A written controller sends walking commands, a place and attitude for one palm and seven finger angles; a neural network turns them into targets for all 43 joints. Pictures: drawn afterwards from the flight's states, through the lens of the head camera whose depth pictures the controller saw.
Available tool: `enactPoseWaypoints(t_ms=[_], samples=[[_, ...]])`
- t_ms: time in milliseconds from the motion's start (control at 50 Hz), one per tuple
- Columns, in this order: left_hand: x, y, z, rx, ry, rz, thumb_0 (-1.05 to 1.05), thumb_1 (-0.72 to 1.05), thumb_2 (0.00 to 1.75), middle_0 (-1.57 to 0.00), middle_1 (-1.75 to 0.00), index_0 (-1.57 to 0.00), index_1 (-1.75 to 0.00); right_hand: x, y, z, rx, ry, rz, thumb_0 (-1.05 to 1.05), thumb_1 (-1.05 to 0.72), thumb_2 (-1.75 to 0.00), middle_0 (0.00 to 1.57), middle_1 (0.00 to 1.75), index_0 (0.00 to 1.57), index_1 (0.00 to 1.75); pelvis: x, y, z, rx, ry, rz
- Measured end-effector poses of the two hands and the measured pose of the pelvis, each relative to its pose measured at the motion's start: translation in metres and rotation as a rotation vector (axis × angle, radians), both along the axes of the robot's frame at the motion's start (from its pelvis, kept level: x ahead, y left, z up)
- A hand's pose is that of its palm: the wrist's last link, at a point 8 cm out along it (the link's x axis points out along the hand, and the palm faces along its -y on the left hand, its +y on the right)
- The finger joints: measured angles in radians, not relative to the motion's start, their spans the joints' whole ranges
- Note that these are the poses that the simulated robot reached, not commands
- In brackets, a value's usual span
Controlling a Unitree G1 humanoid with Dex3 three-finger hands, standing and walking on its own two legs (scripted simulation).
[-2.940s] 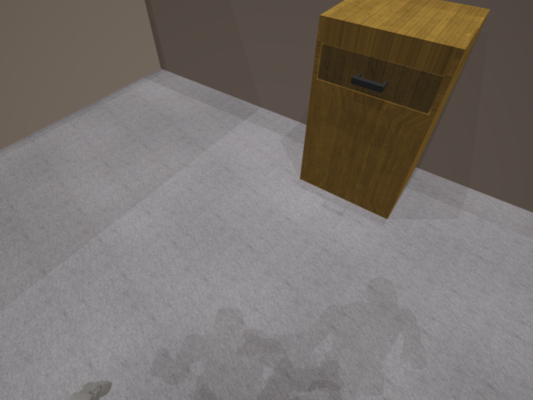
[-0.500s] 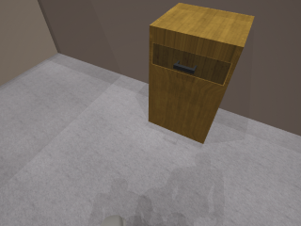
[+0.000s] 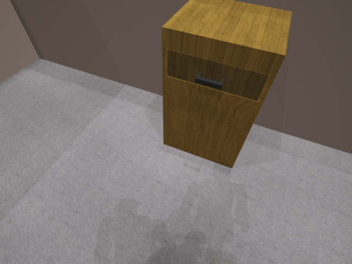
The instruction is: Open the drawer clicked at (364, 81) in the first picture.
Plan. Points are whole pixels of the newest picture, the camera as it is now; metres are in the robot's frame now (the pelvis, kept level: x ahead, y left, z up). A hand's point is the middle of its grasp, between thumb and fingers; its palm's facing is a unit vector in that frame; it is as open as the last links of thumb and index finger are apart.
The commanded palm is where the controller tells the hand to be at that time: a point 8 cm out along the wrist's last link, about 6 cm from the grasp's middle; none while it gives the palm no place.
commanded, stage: turn to face it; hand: left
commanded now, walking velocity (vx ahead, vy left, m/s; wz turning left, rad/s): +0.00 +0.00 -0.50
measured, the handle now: (210, 79) +0.86 -0.08 -0.10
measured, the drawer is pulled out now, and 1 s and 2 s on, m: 0.00 0.00 0.00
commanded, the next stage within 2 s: take the last steps up to it in 0.52 s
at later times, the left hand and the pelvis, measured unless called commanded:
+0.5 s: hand out of the picture +0.11 +0.12 -0.15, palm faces -0.13 -0.97 -0.22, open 7.3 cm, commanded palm none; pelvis +0.00 -0.04 +0.00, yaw -11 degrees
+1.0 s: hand out of the picture +0.13 +0.14 -0.17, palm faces -0.31 -0.93 -0.18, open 7.3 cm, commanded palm none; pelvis +0.03 -0.03 +0.01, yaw -19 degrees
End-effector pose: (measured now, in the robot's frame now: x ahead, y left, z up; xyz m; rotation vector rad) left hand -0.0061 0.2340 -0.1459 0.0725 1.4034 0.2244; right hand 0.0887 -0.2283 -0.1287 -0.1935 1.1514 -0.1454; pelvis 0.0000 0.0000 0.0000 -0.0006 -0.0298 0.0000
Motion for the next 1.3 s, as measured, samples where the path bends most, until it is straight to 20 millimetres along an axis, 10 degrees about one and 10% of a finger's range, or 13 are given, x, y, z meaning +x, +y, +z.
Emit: enactPoseWaypoints(t_ms=[180,420,680,880,1120,1200,1300], samples=[[0.098,-0.014,0.024,0.150,-0.220,-0.178,0.00,0.91,0.89,-0.20,-0.30,-0.20,-0.30,-0.055,-0.053,-0.043,0.061,0.111,-0.147,0.00,-0.92,-0.89,0.20,0.30,0.20,0.30,0.003,-0.034,-0.017,0.025,-0.004,-0.081],[0.116,-0.058,0.032,0.074,-0.212,-0.277,0.00,0.91,0.89,-0.20,-0.30,-0.20,-0.30,-0.091,-0.074,-0.014,0.034,0.148,-0.231,0.00,-0.91,-0.90,0.20,0.30,0.20,0.30,0.000,-0.050,0.005,0.033,0.031,-0.164],[0.093,-0.031,-0.005,-0.020,-0.104,-0.295,0.00,0.91,0.89,-0.20,-0.30,-0.21,-0.30,-0.105,-0.034,0.004,-0.037,0.103,-0.281,0.00,-0.91,-0.90,0.20,0.30,0.20,0.30,-0.008,-0.016,-0.001,-0.008,0.042,-0.237],[0.105,-0.013,0.009,-0.013,-0.054,-0.365,0.00,0.91,0.89,-0.20,-0.30,-0.20,-0.30,-0.149,0.006,0.011,0.022,0.191,-0.366,0.00,-0.91,-0.89,0.20,0.30,0.20,0.30,0.012,-0.010,0.013,-0.017,0.046,-0.294],[0.205,-0.108,0.007,-0.018,-0.172,-0.507,0.00,0.91,0.89,-0.20,-0.30,-0.20,-0.30,-0.210,0.009,-0.014,0.171,0.441,-0.511,0.00,-0.91,-0.89,0.20,0.30,0.20,0.30,0.051,-0.065,-0.005,0.012,0.038,-0.330],[0.218,-0.135,0.014,-0.033,-0.250,-0.452,0.00,0.91,0.89,-0.20,-0.30,-0.20,-0.30,-0.187,-0.019,-0.016,0.179,0.463,-0.469,0.00,-0.91,-0.89,0.20,0.30,0.20,0.30,0.067,-0.083,-0.002,0.004,0.018,-0.299],[0.220,-0.124,0.024,0.025,-0.246,-0.387,-0.03,0.96,0.89,-0.20,-0.30,-0.21,-0.30,-0.106,-0.070,-0.013,0.114,0.302,-0.414,0.01,-0.91,-0.89,0.20,0.30,0.20,0.30,0.091,-0.096,0.007,0.001,0.008,-0.288]])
